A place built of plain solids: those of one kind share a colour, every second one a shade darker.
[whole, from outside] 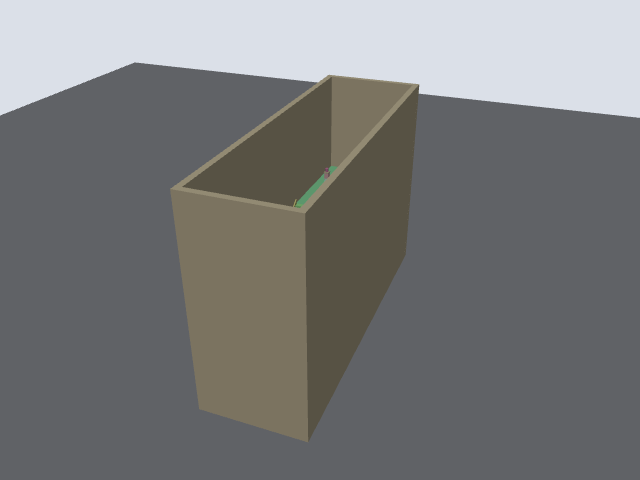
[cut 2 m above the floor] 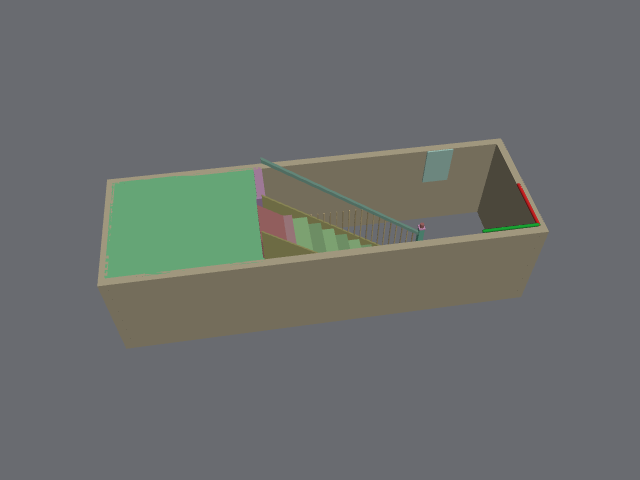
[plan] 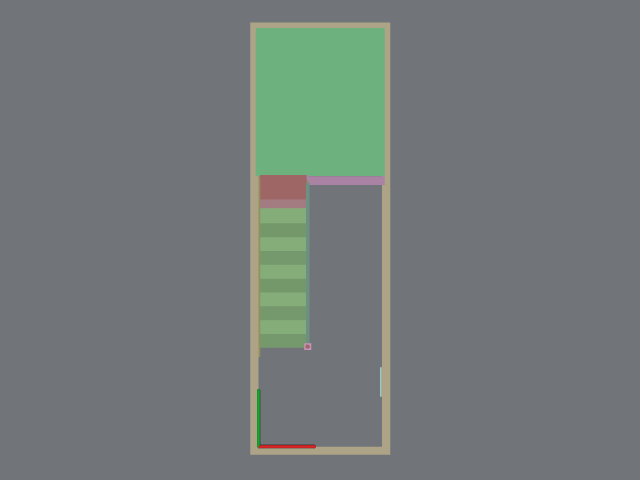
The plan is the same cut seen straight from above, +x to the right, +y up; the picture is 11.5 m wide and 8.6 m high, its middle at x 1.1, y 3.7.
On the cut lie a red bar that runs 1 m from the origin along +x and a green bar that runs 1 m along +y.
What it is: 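A row house's entrance hall, a dwelling of no particular year; the hall below, the landing 2.58 m above it, and between them a joiner's timber flight of 13 risers of about 0.198 m on goings of about 0.248 m, 0.83 m clear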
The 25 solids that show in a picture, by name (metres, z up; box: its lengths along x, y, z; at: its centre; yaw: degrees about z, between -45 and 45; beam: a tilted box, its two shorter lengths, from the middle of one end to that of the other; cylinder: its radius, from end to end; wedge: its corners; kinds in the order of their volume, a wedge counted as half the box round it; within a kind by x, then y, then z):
{
 "upper_1": {"box": [2.31, 2.66, 2.63], "at": [1.1, 6.17, 1.26]},
 "wall_1": {"box": [0.15, 7.75, 5.22], "at": [-0.07, 3.73, 2.56]},
 "wall_2": {"box": [2.51, 0.15, 5.22], "at": [1.1, -0.07, 2.56]},
 "wall_3": {"box": [2.51, 0.15, 5.22], "at": [1.1, 7.53, 2.56]},
 "wall_4": {"box": [0.15, 7.75, 5.22], "at": [2.29, 3.73, 2.56]},
 "carriage_1": {"wedge": [[0.03, 1.82, -0.05], [0.03, 1.82, 0.01], [0.03, 4.86, -0.05], [0.03, 4.86, 2.44], [0.87, 1.82, -0.05], [0.87, 1.82, 0.01], [0.87, 4.86, -0.05], [0.87, 4.86, 2.44]]},
 "upper_edge_1": {"box": [1.36, 0.16, 2.63], "at": [1.58, 4.76, 1.26]},
 "string_1": {"wedge": [[0.0, 1.6, -0.05], [0.0, 1.6, 0.12], [0.0, 4.84, -0.05], [0.0, 4.84, 2.7], [0.03, 1.6, -0.05], [0.03, 1.6, 0.12], [0.03, 4.84, -0.05], [0.03, 4.84, 2.7]]},
 "string_2": {"wedge": [[0.86, 1.79, -0.05], [0.86, 1.79, 0.26], [0.86, 4.77, -0.05], [0.86, 4.77, 2.64], [0.9, 1.79, -0.05], [0.9, 1.79, 0.26], [0.9, 4.77, -0.05], [0.9, 4.77, 2.64]]},
 "rail_1": {"wedge": [[0.85, 1.83, 1.1], [0.85, 1.83, 1.17], [0.85, 4.72, 3.41], [0.85, 4.72, 3.48], [0.91, 1.83, 1.1], [0.91, 1.83, 1.17], [0.91, 4.72, 3.41], [0.91, 4.72, 3.48]]},
 "tread_1": {"wedge": [[0.02, 1.77, 0.09], [0.02, 1.77, 0.19], [0.02, 2.07, 0.1], [0.02, 2.07, 0.2], [0.87, 1.77, 0.09], [0.87, 1.77, 0.19], [0.87, 2.07, 0.1], [0.87, 2.07, 0.2]]},
 "tread_2": {"wedge": [[0.02, 2.02, 0.29], [0.02, 2.02, 0.39], [0.02, 2.32, 0.3], [0.02, 2.32, 0.4], [0.87, 2.02, 0.29], [0.87, 2.02, 0.39], [0.87, 2.32, 0.3], [0.87, 2.32, 0.4]]},
 "tread_3": {"wedge": [[0.02, 2.26, 0.49], [0.02, 2.26, 0.59], [0.02, 2.56, 0.49], [0.02, 2.56, 0.59], [0.87, 2.26, 0.49], [0.87, 2.26, 0.59], [0.87, 2.56, 0.49], [0.87, 2.56, 0.59]]},
 "tread_4": {"wedge": [[0.02, 2.51, 0.69], [0.02, 2.51, 0.79], [0.02, 2.81, 0.69], [0.02, 2.81, 0.79], [0.87, 2.51, 0.69], [0.87, 2.51, 0.79], [0.87, 2.81, 0.69], [0.87, 2.81, 0.79]]},
 "tread_5": {"wedge": [[0.02, 2.76, 0.89], [0.02, 2.76, 0.99], [0.02, 3.06, 0.89], [0.02, 3.06, 0.99], [0.87, 2.76, 0.89], [0.87, 2.76, 0.99], [0.87, 3.06, 0.89], [0.87, 3.06, 0.99]]},
 "tread_6": {"wedge": [[0.02, 3.01, 1.09], [0.02, 3.01, 1.19], [0.02, 3.31, 1.09], [0.02, 3.31, 1.19], [0.87, 3.01, 1.09], [0.87, 3.01, 1.19], [0.87, 3.31, 1.09], [0.87, 3.31, 1.19]]},
 "tread_7": {"wedge": [[0.02, 3.26, 1.28], [0.02, 3.26, 1.38], [0.02, 3.56, 1.29], [0.02, 3.56, 1.39], [0.87, 3.26, 1.28], [0.87, 3.26, 1.38], [0.87, 3.56, 1.29], [0.87, 3.56, 1.39]]},
 "tread_8": {"wedge": [[0.02, 3.5, 1.58], [0.02, 3.51, 1.48], [0.02, 3.8, 1.49], [0.02, 3.8, 1.59], [0.87, 3.5, 1.58], [0.87, 3.51, 1.48], [0.87, 3.8, 1.48], [0.87, 3.8, 1.58]]},
 "tread_9": {"wedge": [[0.02, 3.75, 1.68], [0.02, 3.75, 1.78], [0.02, 4.05, 1.68], [0.02, 4.05, 1.78], [0.87, 3.75, 1.68], [0.87, 3.75, 1.78], [0.87, 4.05, 1.68], [0.87, 4.05, 1.78]]},
 "tread_10": {"wedge": [[0.02, 4.0, 1.88], [0.02, 4.0, 1.98], [0.02, 4.3, 1.88], [0.02, 4.3, 1.98], [0.87, 4.0, 1.88], [0.87, 4.0, 1.98], [0.87, 4.3, 1.88], [0.87, 4.3, 1.98]]},
 "riser_1": {"wedge": [[0.02, 4.27, 1.95], [0.02, 4.27, 2.08], [0.02, 4.55, 2.06], [0.02, 4.55, 2.09], [0.87, 4.27, 1.95], [0.87, 4.27, 2.08], [0.87, 4.55, 2.06], [0.87, 4.55, 2.09]]},
 "wall_mirror_1": {"box": [0.034, 0.53, 0.84], "at": [2.19, 1.16, 1.59]},
 "newel_foot_1": {"box": [0.11, 0.11, 1.32], "at": [0.88, 1.79, 0.61]},
 "apron_1": {"wedge": [[0.86, 4.77, -0.05], [0.86, 4.77, 2.58], [0.86, 4.86, -0.05], [0.86, 4.86, 2.58], [0.9, 4.77, -0.05], [0.9, 4.77, 2.58], [0.9, 4.86, -0.05], [0.9, 4.86, 2.58]]},
 "bal_1": {"box": [0.022, 0.022, 0.83], "at": [0.88, 2.99, 1.62]}
}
